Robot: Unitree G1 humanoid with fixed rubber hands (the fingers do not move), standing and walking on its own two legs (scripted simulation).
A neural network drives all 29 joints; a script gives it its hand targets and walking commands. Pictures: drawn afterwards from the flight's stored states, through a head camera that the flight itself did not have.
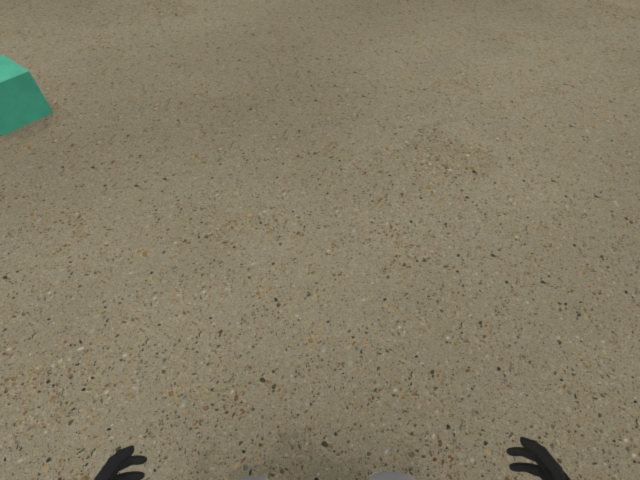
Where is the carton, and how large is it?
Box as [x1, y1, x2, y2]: [0, 55, 52, 135]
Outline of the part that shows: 1,55 0,133 3,135 52,111 30,73 6,56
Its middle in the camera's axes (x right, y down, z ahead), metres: -1.57 -0.72 +1.94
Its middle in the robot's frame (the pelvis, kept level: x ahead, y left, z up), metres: +1.89 +1.52 -0.63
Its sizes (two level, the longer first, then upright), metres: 0.260 0.252 0.225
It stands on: the floor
